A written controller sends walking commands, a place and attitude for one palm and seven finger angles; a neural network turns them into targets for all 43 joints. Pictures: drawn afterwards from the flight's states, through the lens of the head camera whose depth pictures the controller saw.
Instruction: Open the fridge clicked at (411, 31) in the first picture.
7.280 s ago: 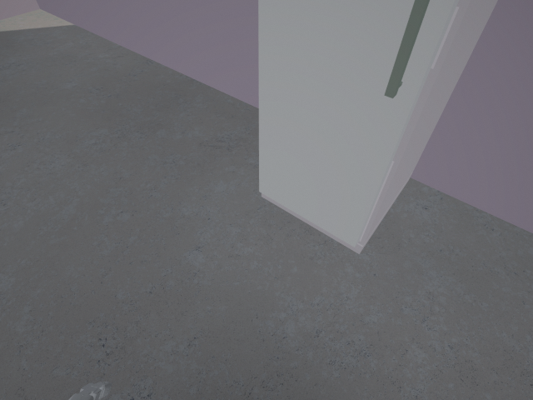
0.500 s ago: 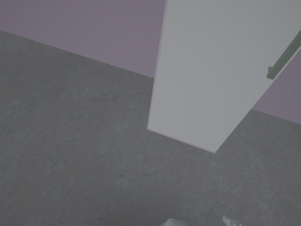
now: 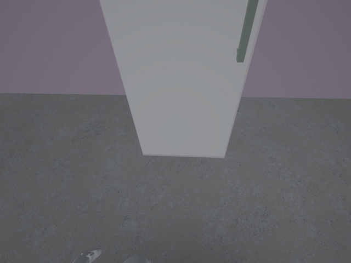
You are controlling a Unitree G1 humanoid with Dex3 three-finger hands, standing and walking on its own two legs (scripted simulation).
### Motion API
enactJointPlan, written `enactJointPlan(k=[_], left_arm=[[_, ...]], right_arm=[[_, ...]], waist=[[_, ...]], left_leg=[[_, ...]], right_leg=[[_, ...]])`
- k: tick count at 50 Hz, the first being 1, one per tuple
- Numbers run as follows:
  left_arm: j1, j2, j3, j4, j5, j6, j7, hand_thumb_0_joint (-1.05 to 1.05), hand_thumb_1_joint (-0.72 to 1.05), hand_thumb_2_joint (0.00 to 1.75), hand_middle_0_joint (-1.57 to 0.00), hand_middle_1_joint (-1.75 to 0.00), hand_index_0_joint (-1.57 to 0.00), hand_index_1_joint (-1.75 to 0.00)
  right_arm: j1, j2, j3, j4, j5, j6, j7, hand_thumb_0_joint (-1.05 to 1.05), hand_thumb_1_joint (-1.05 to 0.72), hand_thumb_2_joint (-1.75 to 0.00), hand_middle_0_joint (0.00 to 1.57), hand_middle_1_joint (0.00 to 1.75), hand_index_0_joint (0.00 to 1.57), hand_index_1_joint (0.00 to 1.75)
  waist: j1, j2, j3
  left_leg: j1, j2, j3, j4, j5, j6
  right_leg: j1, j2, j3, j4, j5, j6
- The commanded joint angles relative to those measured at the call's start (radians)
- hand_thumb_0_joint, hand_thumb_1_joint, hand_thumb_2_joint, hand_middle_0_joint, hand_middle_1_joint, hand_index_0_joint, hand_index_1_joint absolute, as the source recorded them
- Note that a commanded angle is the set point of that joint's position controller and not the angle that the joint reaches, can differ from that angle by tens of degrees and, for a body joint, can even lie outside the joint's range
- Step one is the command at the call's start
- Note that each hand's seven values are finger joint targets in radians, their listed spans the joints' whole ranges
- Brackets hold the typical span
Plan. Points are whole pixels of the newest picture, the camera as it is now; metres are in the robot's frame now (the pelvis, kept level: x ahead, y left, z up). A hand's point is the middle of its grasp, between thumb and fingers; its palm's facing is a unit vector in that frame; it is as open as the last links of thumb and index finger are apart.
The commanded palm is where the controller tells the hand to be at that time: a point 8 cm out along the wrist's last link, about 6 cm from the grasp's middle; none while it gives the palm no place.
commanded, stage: take the last steps up to it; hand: right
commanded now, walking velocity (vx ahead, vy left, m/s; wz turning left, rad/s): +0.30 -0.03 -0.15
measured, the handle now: out of the picture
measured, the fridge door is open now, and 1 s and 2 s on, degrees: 0 0 0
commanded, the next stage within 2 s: come to a stop and stand still in 0.92 s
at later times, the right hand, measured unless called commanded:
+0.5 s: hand out of the picture +0.02 -0.12 -0.15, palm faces +0.17 +0.97 -0.20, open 7.3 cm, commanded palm none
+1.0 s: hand (270, 236) +0.22 -0.25 -0.18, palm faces +0.17 +0.97 -0.18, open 7.4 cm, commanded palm none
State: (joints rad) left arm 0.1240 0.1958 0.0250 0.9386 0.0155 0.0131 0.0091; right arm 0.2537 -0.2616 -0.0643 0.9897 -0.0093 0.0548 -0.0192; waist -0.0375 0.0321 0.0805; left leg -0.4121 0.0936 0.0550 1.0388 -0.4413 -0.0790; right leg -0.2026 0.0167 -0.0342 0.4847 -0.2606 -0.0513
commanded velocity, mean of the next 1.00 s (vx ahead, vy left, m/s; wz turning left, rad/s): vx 0.25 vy -0.02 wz -0.04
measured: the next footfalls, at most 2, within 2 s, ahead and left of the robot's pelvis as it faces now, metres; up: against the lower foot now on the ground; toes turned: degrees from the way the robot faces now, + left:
left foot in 0.26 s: +0.07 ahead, +0.13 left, +0.00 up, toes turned +3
right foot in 0.78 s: +0.27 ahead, -0.15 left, +0.00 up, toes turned -14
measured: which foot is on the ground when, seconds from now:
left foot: up 0.00-0.24, down 0.26-0.78, up 0.80-1.00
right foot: down 0.00-0.26, up 0.28-0.76, down 0.78-1.00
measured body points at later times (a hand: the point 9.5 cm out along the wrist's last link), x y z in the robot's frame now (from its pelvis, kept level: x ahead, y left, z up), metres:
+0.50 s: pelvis +0.07 +0.03 +0.01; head +0.07 +0.06 +0.46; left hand +0.08 +0.28 -0.16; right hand +0.01 -0.17 -0.14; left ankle +0.03 +0.12 -0.74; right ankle +0.11 -0.13 -0.66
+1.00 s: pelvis +0.23 -0.07 +0.00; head +0.23 -0.08 +0.45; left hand +0.33 +0.16 -0.14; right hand +0.21 -0.30 -0.16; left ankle +0.24 +0.06 -0.67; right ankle +0.24 -0.14 -0.74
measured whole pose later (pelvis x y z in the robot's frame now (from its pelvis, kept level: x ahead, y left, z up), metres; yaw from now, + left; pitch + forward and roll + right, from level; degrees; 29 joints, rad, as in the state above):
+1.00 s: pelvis +0.23 -0.07 +0.00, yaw -5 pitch -1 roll +0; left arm 0.18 0.15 0.05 1.01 0.01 -0.08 0.03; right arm 0.29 -0.17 -0.06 1.07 -0.02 -0.02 -0.02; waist -0.03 0.03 0.03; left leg -0.49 0.11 0.08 1.07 -0.33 -0.02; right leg -0.20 0.01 -0.18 0.43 -0.23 -0.08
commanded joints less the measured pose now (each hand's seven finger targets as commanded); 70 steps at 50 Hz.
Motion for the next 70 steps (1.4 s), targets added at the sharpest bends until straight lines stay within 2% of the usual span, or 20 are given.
enactJointPlan(k=[1, 8, 11, 12, 13, 14, 15, 17, 20, 34, 37, 39, 40, 43, 47, 57, 59, 61, 64, 70], left_arm=[[0.112, 0.177, 0.045, -0.012, 0.004, -0.019, 0.011, 0.00, 0.90, 0.90, -0.20, -0.30, -0.20, -0.30], [0.170, 0.163, 0.053, 0.029, 0.013, -0.031, 0.008, 0.00, 0.90, 0.90, -0.20, -0.30, -0.20, -0.30], [0.140, 0.141, 0.046, 0.048, 0.006, -0.032, 0.008, 0.00, 0.90, 0.90, -0.20, -0.30, -0.20, -0.30], [0.141, 0.099, 0.041, 0.048, 0.000, -0.037, 0.006, 0.00, 0.90, 0.90, -0.20, -0.30, -0.20, -0.30], [0.143, 0.030, 0.026, 0.023, -0.010, -0.043, 0.001, 0.00, 0.90, 0.90, -0.20, -0.30, -0.20, -0.30], [0.081, 0.083, 0.038, -0.019, 0.007, -0.040, -0.008, 0.00, 0.90, 0.90, -0.20, -0.30, -0.20, -0.30], [0.040, 0.104, 0.049, -0.017, 0.013, -0.033, -0.017, 0.00, 0.90, 0.90, -0.20, -0.30, -0.20, -0.30], [0.100, 0.082, 0.056, 0.029, 0.015, -0.024, -0.029, 0.00, 0.90, 0.90, -0.20, -0.30, -0.20, -0.30], [0.191, 0.030, 0.051, 0.079, 0.015, -0.012, -0.032, 0.00, 0.90, 0.90, -0.20, -0.30, -0.20, -0.30], [-0.042, -0.019, 0.028, 0.012, 0.002, -0.047, -0.048, 0.00, 0.90, 0.90, -0.20, -0.30, -0.20, -0.30], [0.207, 0.041, 0.038, 0.088, 0.012, -0.065, -0.023, 0.00, 0.90, 0.90, -0.20, -0.30, -0.20, -0.30], [0.418, 0.226, 0.075, 0.139, 0.014, -0.069, 0.005, 0.00, 0.90, 0.90, -0.20, -0.30, -0.20, -0.30], [0.401, 0.224, 0.073, 0.145, 0.000, -0.064, 0.012, 0.00, 0.90, 0.90, -0.20, -0.30, -0.20, -0.30], [0.203, 0.080, 0.038, 0.096, 0.005, -0.077, 0.017, 0.00, 0.90, 0.90, -0.20, -0.30, -0.20, -0.30], [0.149, 0.037, 0.030, 0.079, 0.003, -0.092, 0.016, 0.00, 0.90, 0.90, -0.20, -0.30, -0.20, -0.30], [0.177, 0.065, 0.023, 0.104, 0.006, -0.060, 0.031, 0.00, 0.90, 0.90, -0.20, -0.30, -0.20, -0.30], [0.184, 0.064, 0.030, 0.115, 0.000, -0.045, 0.034, 0.00, 0.90, 0.90, -0.20, -0.30, -0.20, -0.30], [0.225, 0.035, 0.034, 0.114, -0.008, -0.035, 0.032, 0.00, 0.90, 0.90, -0.20, -0.30, -0.20, -0.30], [0.246, 0.008, 0.041, 0.110, -0.014, 0.003, 0.028, 0.00, 0.90, 0.90, -0.20, -0.30, -0.20, -0.30], [0.188, -0.001, 0.050, 0.077, -0.012, 0.032, 0.022, 0.00, 0.90, 0.90, -0.20, -0.30, -0.20, -0.30]], right_arm=[[-0.019, -0.045, 0.001, -0.068, -0.012, -0.029, 0.014, 0.00, -0.90, -0.90, 0.20, 0.30, 0.20, 0.30], [-0.062, -0.002, 0.012, -0.087, -0.018, -0.056, 0.032, 0.00, -0.90, -0.90, 0.20, 0.30, 0.20, 0.30], [0.093, 0.003, 0.008, -0.026, -0.018, -0.074, 0.031, 0.00, -0.90, -0.90, 0.20, 0.30, 0.20, 0.30], [0.177, -0.031, -0.001, 0.002, -0.024, -0.086, 0.024, 0.00, -0.90, -0.90, 0.20, 0.30, 0.20, 0.30], [0.249, -0.112, -0.021, 0.020, -0.034, -0.096, 0.012, 0.00, -0.90, -0.90, 0.20, 0.30, 0.20, 0.30], [0.290, -0.154, -0.030, 0.015, -0.018, -0.094, 0.004, 0.00, -0.90, -0.90, 0.20, 0.30, 0.20, 0.30], [0.261, -0.143, -0.030, 0.018, -0.013, -0.103, -0.001, 0.00, -0.90, -0.90, 0.20, 0.30, 0.20, 0.30], [0.149, -0.050, -0.007, 0.006, -0.015, -0.111, -0.003, 0.00, -0.90, -0.90, 0.20, 0.30, 0.20, 0.30], [0.147, 0.013, 0.013, 0.022, -0.008, -0.129, -0.002, 0.00, -0.90, -0.90, 0.20, 0.30, 0.20, 0.30], [0.309, 0.010, 0.009, 0.151, -0.021, -0.136, -0.019, 0.00, -0.90, -0.90, 0.20, 0.30, 0.20, 0.30], [0.276, 0.003, 0.005, 0.149, -0.014, -0.127, -0.019, 0.00, -0.90, -0.90, 0.20, 0.30, 0.20, 0.30], [0.336, 0.090, 0.020, 0.119, 0.006, -0.125, -0.005, 0.00, -0.90, -0.90, 0.20, 0.30, 0.20, 0.30], [0.277, 0.077, 0.023, 0.098, 0.000, -0.117, -0.013, 0.00, -0.90, -0.90, 0.20, 0.30, 0.20, 0.30], [0.130, 0.083, 0.012, 0.081, -0.014, -0.103, 0.007, 0.00, -0.90, -0.90, 0.20, 0.30, 0.20, 0.30], [0.201, 0.109, 0.009, 0.089, -0.020, -0.067, 0.011, 0.00, -0.90, -0.90, 0.20, 0.30, 0.20, 0.30], [0.017, 0.061, 0.024, 0.009, -0.012, -0.046, -0.009, 0.00, -0.90, -0.90, 0.20, 0.30, 0.20, 0.30], [0.024, 0.029, 0.017, 0.005, -0.011, -0.047, -0.012, 0.00, -0.90, -0.90, 0.20, 0.30, 0.20, 0.30], [0.047, -0.040, 0.009, 0.004, -0.016, -0.056, -0.019, 0.00, -0.90, -0.90, 0.20, 0.30, 0.20, 0.30], [0.059, -0.088, -0.006, 0.003, -0.007, -0.062, -0.025, 0.00, -0.90, -0.90, 0.20, 0.30, 0.20, 0.30], [-0.059, -0.084, -0.025, -0.057, -0.023, -0.044, -0.036, 0.00, -0.90, -0.90, 0.20, 0.30, 0.20, 0.30]], waist=[[0.065, -0.159, -0.088], [0.071, -0.166, -0.001], [-0.007, -0.094, -0.022], [-0.043, 0.013, -0.033], [-0.067, 0.251, -0.029], [-0.091, 0.239, 0.008], [-0.077, 0.204, 0.080], [0.006, 0.082, 0.134], [0.043, 0.093, 0.094], [-0.012, 0.134, 0.064], [0.106, 0.067, -0.079], [0.138, -0.305, -0.304], [0.140, -0.232, -0.315], [0.073, -0.093, -0.008], [0.003, -0.129, -0.033], [0.024, -0.116, -0.026], [0.017, -0.107, -0.024], [0.022, 0.001, -0.051], [0.017, 0.193, -0.172], [0.025, 0.098, -0.174]], left_leg=[[-0.064, -0.001, -0.010, -0.054, 0.006, 0.006], [0.025, -0.028, 0.021, -0.318, -0.002, 0.038], [0.315, -0.059, 0.041, -0.573, 0.129, 0.045], [0.455, 0.006, -0.040, -0.677, 0.082, 0.060], [0.553, 0.244, -0.365, -0.836, -0.158, 0.143], [0.455, 0.382, -0.578, -0.950, -0.336, 0.229], [0.326, 0.379, -0.619, -1.003, -0.429, 0.245], [0.222, 0.302, -0.404, -0.979, -0.273, 0.198], [0.230, 0.185, -0.128, -0.942, 0.082, 0.153], [0.400, 0.202, -0.013, -0.787, 0.635, 0.191], [0.321, 0.142, 0.053, -0.425, 0.780, 0.147], [-0.079, -0.068, 0.093, 0.092, -0.139, 0.081], [-0.129, -0.053, -0.004, 0.223, -0.174, 0.099], [-0.151, 0.045, -0.040, 0.226, 0.031, 0.086], [-0.037, 0.043, -0.017, 0.052, 0.115, 0.062], [0.120, -0.016, 0.012, -0.409, 0.219, 0.047], [0.172, -0.017, 0.012, -0.534, 0.315, 0.055], [0.304, 0.085, -0.101, -0.536, 0.843, 0.099], [0.359, 0.286, -0.228, -0.571, 1.214, 0.295], [0.236, 0.251, -0.180, -0.632, 0.869, 0.295]], right_leg=[[0.119, -0.261, 0.252, -0.219, 0.227, -0.131], [0.009, -0.246, 0.336, -0.290, -0.201, -0.137], [-0.150, -0.175, 0.268, -0.167, -0.268, -0.085], [-0.263, -0.101, 0.196, -0.008, -0.285, -0.042], [-0.462, 0.023, 0.043, 0.267, -0.292, 0.013], [-0.534, -0.002, 0.060, 0.431, -0.313, 0.022], [-0.537, -0.041, 0.095, 0.538, -0.226, 0.019], [-0.504, -0.088, 0.085, 0.605, -0.068, 0.031], [-0.445, -0.096, 0.039, 0.609, 0.085, 0.065], [-0.331, -0.085, -0.079, 0.190, 0.048, 0.029], [0.066, -0.028, -0.101, 0.004, 0.116, 0.003], [0.487, -0.435, 0.393, -0.063, 0.468, -0.155], [0.438, -0.473, 0.399, -0.129, 0.386, -0.181], [0.029, -0.373, 0.242, -0.244, 0.233, -0.143], [-0.072, -0.294, 0.077, -0.286, 0.275, -0.122], [0.035, -0.274, 0.032, -0.123, 0.724, -0.077], [0.047, -0.243, 0.030, -0.064, 0.657, -0.036], [-0.059, -0.153, -0.001, 0.030, 0.423, 0.030], [-0.121, -0.031, -0.046, 0.306, -0.268, 0.078], [-0.168, -0.030, 0.042, 0.535, -0.298, 0.088]])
